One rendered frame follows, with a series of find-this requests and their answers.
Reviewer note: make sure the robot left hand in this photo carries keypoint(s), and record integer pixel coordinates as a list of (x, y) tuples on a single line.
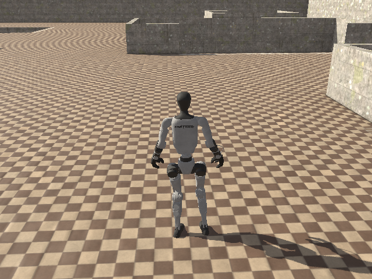
[(153, 162)]

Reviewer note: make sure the right robot forearm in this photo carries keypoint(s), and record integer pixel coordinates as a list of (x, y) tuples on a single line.
[(215, 151)]

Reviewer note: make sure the right robot upper arm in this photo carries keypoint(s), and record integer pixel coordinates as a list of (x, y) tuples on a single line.
[(202, 121)]

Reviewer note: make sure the robot right foot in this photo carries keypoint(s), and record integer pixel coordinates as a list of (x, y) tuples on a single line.
[(205, 231)]

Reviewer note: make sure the left robot forearm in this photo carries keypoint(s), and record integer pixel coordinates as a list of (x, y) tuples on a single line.
[(157, 152)]

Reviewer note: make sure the robot torso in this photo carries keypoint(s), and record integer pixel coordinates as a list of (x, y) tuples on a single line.
[(185, 140)]

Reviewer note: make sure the robot right hand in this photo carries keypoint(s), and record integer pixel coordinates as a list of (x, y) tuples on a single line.
[(221, 161)]

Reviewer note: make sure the left robot upper arm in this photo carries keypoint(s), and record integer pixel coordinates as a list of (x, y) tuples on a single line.
[(163, 132)]

